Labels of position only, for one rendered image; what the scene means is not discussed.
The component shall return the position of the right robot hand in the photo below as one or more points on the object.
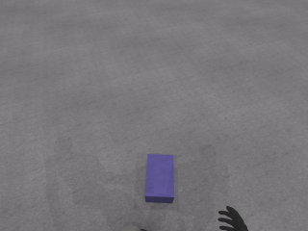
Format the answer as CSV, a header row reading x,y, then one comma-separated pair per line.
x,y
236,221

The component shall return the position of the carton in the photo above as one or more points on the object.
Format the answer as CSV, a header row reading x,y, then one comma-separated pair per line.
x,y
159,180

